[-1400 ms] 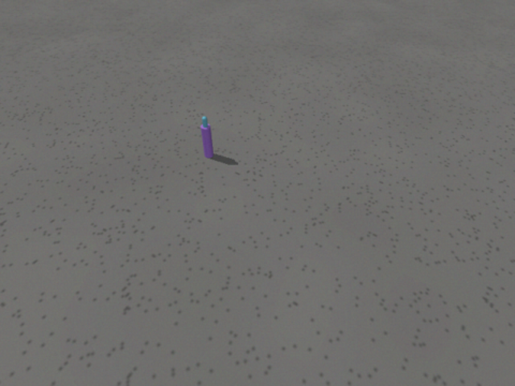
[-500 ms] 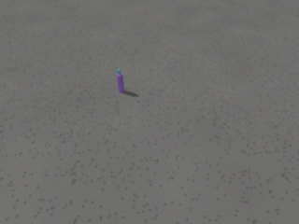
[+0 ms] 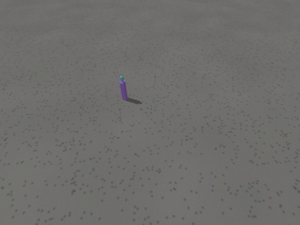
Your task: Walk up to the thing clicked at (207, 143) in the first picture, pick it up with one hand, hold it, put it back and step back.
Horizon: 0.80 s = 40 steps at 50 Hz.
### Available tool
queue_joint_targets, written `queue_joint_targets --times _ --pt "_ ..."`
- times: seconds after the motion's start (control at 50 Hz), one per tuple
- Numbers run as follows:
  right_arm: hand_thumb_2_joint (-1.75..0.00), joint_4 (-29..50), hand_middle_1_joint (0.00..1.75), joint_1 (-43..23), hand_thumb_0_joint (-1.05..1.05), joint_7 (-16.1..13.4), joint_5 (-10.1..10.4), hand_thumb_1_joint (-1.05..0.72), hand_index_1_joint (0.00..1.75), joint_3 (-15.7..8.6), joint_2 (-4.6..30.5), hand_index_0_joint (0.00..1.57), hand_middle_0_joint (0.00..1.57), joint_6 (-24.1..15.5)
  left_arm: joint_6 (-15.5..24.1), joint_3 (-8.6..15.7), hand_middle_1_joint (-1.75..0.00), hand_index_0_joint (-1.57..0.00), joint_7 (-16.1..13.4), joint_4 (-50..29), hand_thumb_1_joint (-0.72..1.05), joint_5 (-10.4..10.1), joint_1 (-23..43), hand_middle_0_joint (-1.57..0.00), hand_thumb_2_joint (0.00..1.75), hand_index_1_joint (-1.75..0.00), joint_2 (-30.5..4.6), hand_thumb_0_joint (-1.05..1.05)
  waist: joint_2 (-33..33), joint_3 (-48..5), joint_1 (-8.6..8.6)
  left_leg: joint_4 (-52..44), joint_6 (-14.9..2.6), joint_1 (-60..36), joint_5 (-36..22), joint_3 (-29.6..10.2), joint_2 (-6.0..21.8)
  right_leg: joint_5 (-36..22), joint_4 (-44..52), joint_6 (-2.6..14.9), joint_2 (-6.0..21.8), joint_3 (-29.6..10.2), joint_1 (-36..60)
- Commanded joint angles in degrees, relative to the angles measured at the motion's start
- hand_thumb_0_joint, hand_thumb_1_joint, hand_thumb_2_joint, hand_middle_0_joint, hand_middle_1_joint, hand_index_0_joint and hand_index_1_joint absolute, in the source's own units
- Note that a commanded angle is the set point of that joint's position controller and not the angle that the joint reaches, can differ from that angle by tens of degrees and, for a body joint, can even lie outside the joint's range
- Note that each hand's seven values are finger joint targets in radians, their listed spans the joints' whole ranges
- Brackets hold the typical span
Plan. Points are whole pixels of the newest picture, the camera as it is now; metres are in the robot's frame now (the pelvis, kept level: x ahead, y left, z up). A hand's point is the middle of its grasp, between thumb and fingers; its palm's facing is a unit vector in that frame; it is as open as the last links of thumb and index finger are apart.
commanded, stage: walk up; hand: left
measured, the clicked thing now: (123, 87) +1.47 +0.32 -0.63
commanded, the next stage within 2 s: none
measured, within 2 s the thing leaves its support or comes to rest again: neither
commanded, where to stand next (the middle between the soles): +1.12 +0.10 m, yaw +3 degrees
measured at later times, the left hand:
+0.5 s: hand (70, 202) +0.25 +0.28 -0.15, palm faces +0.05 -0.95 -0.32, open 7.4 cm
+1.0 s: hand (95, 128) +0.53 +0.25 -0.11, palm faces +0.06 -0.91 -0.41, open 7.4 cm
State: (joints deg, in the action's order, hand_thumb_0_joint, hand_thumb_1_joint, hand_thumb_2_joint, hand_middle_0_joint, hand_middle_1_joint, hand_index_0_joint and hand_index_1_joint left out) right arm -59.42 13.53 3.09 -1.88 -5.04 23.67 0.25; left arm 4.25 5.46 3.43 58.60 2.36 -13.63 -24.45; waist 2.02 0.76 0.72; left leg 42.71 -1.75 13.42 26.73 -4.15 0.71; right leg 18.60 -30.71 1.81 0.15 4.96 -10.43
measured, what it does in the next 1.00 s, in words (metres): walks ahead: left foot, then right foot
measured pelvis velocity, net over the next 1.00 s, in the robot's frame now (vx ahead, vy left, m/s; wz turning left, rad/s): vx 0.48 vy -0.02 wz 0.05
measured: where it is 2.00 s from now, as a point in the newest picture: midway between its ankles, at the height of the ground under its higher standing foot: (149, 148)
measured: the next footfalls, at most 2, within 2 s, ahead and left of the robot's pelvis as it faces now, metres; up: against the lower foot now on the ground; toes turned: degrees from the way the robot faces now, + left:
left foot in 0.34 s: +0.32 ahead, +0.12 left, +0.00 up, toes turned +7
right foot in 0.80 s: +0.56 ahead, -0.14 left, +0.00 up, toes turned -2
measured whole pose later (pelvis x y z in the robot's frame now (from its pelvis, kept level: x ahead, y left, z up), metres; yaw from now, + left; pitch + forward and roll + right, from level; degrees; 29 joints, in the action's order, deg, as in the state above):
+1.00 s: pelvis +0.48 -0.02 +0.00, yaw +3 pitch -3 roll +1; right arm -50.2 16.1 2.9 0.7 -3.1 24.8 -2.2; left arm 5.8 2.3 2.4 49.6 -0.2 -17.3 -20.9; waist 4.0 4.9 1.3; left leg 64.6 -1.7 25.0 20.4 -3.5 0.4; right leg 13.5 -29.6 0.0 4.0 4.2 -13.2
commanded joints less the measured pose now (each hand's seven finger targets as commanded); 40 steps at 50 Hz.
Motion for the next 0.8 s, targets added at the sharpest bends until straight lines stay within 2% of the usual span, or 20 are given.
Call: queue_joint_targets --times 0.0,0.06,0.08,0.12,0.18,0.24,0.28,0.32,0.34,0.36,0.38,0.4,0.42,0.44,0.5,0.58,0.64,0.7,0.74,0.78 --pt "-0.9 8.8 0.3 -9.8 0.0 -0.2 0.8 -0.9 0.3 -1.7 11.9 0.2 0.2 -3.3 1.6 3.3 -0.3 -0.2 -1.6 -5.8 0.9 -0.7 -0.9 -0.2 0.9 -0.3 -16.8 0.0 -3.2 8.6 3.52 17.0 -0.02 31.7 -3.9 -5.3 1.5 17.7 27.0 7.55 22.0 -32.7 15.3" --pt "-0.9 6.8 0.3 -5.3 0.0 0.7 0.8 -0.9 0.3 -1.3 10.4 0.2 0.2 -3.4 2.5 1.7 -0.3 -0.2 -2.2 -6.1 0.9 -1.9 -0.5 -0.2 0.9 -0.3 -12.0 0.0 -5.4 7.0 0.63 13.4 0.06 24.9 -13.0 -3.9 1.3 -16.0 20.8 0.94 12.4 -12.5 15.5" --pt "-0.9 7.3 0.3 -4.7 0.0 1.0 1.0 -0.9 0.3 -1.2 9.9 0.2 0.2 -3.1 2.5 1.7 -0.3 -0.2 -2.2 -6.2 0.9 -1.8 -1.4 -0.2 0.9 -0.3 -11.9 0.0 -7.5 5.7 0.36 12.5 0.3 23.8 -14.3 -2.4 0.7 -24.4 19.2 1.31 11.2 -8.8 16.2" --pt "-0.9 9.2 0.3 -7.3 0.0 1.6 1.1 -0.9 0.3 -1.0 9.1 0.2 0.2 -2.4 2.3 1.5 -0.3 -0.2 -2.2 -6.8 0.9 -2.0 -2.8 -0.2 0.9 -0.3 -12.0 0.0 -9.7 6.5 0.91 7.4 1.12 21.3 -16.6 0.2 -0.1 -29.8 19.5 1.16 9.5 -4.1 13.0" --pt "-0.9 11.9 0.3 -11.1 0.0 2.3 1.0 -0.9 0.3 -0.8 8.4 0.2 0.2 -2.3 1.8 2.0 -0.3 -0.2 -2.0 -8.7 0.9 -1.6 -1.5 -0.2 0.9 -0.3 -13.5 0.0 -10.1 7.6 1.9 -4.5 1.64 15.2 -19.1 4.2 1.0 -24.4 20.2 2.85 8.9 -1.0 8.4" --pt "-0.9 13.5 0.3 -14.4 0.0 2.2 0.3 -0.9 0.3 -1.2 8.0 0.2 0.2 -2.5 1.5 1.5 -0.3 -0.2 -2.3 -8.6 0.9 -1.8 -5.2 -0.2 0.9 -0.3 -14.0 0.0 -8.9 5.8 3.46 -9.8 -0.19 10.0 -21.3 8.5 0.7 -28.9 19.1 4.5 12.4 -2.5 9.8" --pt "-0.9 12.5 0.3 -9.5 0.0 1.6 -0.2 -0.9 0.3 -1.9 8.8 0.2 0.2 -2.8 1.2 1.6 -0.3 -0.2 -2.7 -8.8 0.9 -2.4 -4.9 -0.2 0.9 -0.3 -14.5 0.0 -6.4 2.8 1.1 -12.5 -1.92 4.8 -20.8 10.8 -1.3 -39.3 10.6 4.75 12.6 -1.8 12.0" --pt "-0.9 9.7 0.3 3.9 0.0 0.8 -1.4 -0.9 0.3 -3.5 11.1 0.2 0.2 -3.3 0.7 0.9 -0.3 -0.2 -3.2 -9.8 0.9 -3.1 -5.5 -0.2 0.9 -0.3 -13.4 0.0 -1.4 -5.3 -5.35 -15.4 -5.81 -12.7 -19.5 10.4 -2.8 -43.3 -10.7 3.37 9.7 2.0 6.8" --pt "-0.9 8.7 0.3 12.5 0.0 0.3 -2.2 -0.9 0.3 -5.4 14.9 0.2 0.2 -3.4 0.5 0.0 -0.3 -0.2 -3.2 -10.8 0.9 -3.3 -8.6 -0.2 0.9 -0.3 -10.4 0.0 5.3 -12.7 -8.59 -15.4 -9.96 -27.8 -12.4 -1.9 4.7 -28.6 -27.0 1.52 6.0 1.9 -5.7" --pt "-0.9 10.6 0.3 13.8 0.0 -0.3 -1.5 -0.9 0.3 -6.8 19.2 0.2 0.2 -3.7 0.4 -0.1 -0.3 -0.2 -3.0 -11.6 0.9 -4.3 -11.2 -0.2 0.9 -0.3 -8.0 0.0 14.5 -18.1 -8.47 -19.2 -17.5 -39.6 -11.2 -33.8 21.4 7.3 -41.1 -1.09 -6.6 -2.4 -23.0" --pt "-0.9 11.5 0.3 10.2 0.0 -0.8 1.0 -0.9 0.3 -6.9 19.3 0.2 0.2 -3.8 0.0 0.5 -0.3 -0.2 -3.9 -10.9 0.9 -3.8 -9.4 -0.2 0.9 -0.3 -13.8 0.0 8.4 -18.9 -7.41 -23.6 -21.24 -37.9 -8.0 -40.4 24.7 12.2 -46.6 1.91 -2.1 -11.0 -25.0" --pt "-0.9 12.2 0.3 7.4 0.0 -1.2 2.2 -0.9 0.3 -6.3 16.7 0.2 0.2 -3.7 0.3 -0.1 -0.3 -0.2 -3.7 -10.9 0.9 -3.2 -5.8 -0.2 0.9 -0.3 -14.6 0.0 3.1 -13.1 -6.98 -25.6 -19.49 -29.9 -8.1 -33.3 23.1 8.8 -46.6 1.84 0.7 -12.1 -25.5" --pt "-0.9 13.1 0.3 3.7 0.0 -1.5 2.7 -0.9 0.3 -4.8 15.1 0.2 0.2 -3.9 0.8 -0.6 -0.3 -0.2 -3.1 -11.3 0.9 -3.3 -4.9 -0.2 0.9 -0.3 -13.2 0.0 -0.6 -7.2 -4.77 -25.9 -14.25 -20.7 -16.0 -20.6 19.2 5.0 -43.7 1.92 2.1 -14.8 -23.0" --pt "-0.9 13.5 0.3 1.5 0.0 -1.7 2.3 -0.9 0.3 -3.6 13.4 0.2 0.2 -4.2 0.9 -0.5 -0.3 -0.2 -2.6 -11.1 0.9 -3.8 -5.7 -0.2 0.9 -0.3 -11.5 0.0 -1.0 -2.9 -3.1 -26.2 -11.79 -14.6 -22.6 -13.9 17.3 2.1 -41.1 1.73 2.9 -14.8 -21.0" --pt "-0.9 13.9 0.3 -0.1 0.0 -1.4 2.1 -0.9 0.3 -2.5 11.5 0.2 0.2 -5.6 -0.1 -0.2 -0.3 -0.2 -1.4 -10.1 0.9 -3.2 -9.0 -0.2 0.9 -0.3 -9.4 0.0 1.2 3.7 0.04 -28.9 -10.2 -0.8 -28.0 -2.7 12.5 -1.7 -35.0 -0.48 3.7 -10.5 -14.4" --pt "-0.9 15.6 0.3 -2.5 0.0 -0.5 1.5 -0.9 0.3 -2.6 12.3 0.2 0.2 -6.8 -0.2 0.0 -0.3 -0.2 0.6 -11.9 0.9 -2.0 -5.5 -0.2 0.9 -0.3 -9.0 0.0 6.1 9.1 0.36 -33.5 -11.68 2.7 -13.6 1.7 11.4 -6.1 -17.1 -2.71 7.3 -6.0 -16.7" --pt "-0.9 15.7 0.3 -0.9 0.0 0.1 1.5 -0.9 0.3 -3.0 13.4 0.2 0.2 -7.0 0.3 0.9 -0.3 -0.2 1.2 -12.6 0.9 -1.6 -0.6 -0.2 0.9 -0.3 -9.1 0.0 7.5 7.6 -1.4 -32.3 -10.17 3.8 -8.1 1.5 11.1 -12.7 -7.1 -2.02 7.4 -4.8 -11.2" --pt "-0.9 15.9 0.3 -0.2 0.0 0.2 1.6 -0.9 0.3 -3.0 13.4 0.2 0.2 -6.5 0.6 1.7 -0.3 -0.2 1.1 -11.7 0.9 -1.6 -0.2 -0.2 0.9 -0.3 -9.4 0.0 6.7 4.5 -1.07 -27.5 -9.14 3.2 -12.3 1.5 10.9 -15.2 -5.0 -1.04 5.2 -2.6 -6.0" --pt "-0.9 16.5 0.3 -1.0 0.0 -0.2 1.6 -0.9 0.3 -3.1 13.7 0.2 0.2 -6.0 0.9 1.9 -0.3 -0.2 0.8 -10.8 0.9 -1.5 -3.4 -0.2 0.9 -0.3 -9.9 0.0 4.7 2.2 1.27 -20.9 -8.23 2.1 -16.7 1.8 11.2 -13.1 -2.9 -0.42 4.2 -0.8 -1.2" --pt "-0.9 16.5 0.3 3.6 0.0 -0.4 1.4 -0.9 0.3 -1.7 9.6 0.2 0.2 -5.7 2.0 3.7 -0.3 -0.2 -0.4 -8.8 0.9 -1.2 -11.7 -0.2 0.9 -0.3 -13.6 0.0 -7.7 -5.2 5.4 3.7 -4.99 5.4 -24.5 6.1 5.6 -4.4 1.8 1.91 3.7 -4.0 13.3"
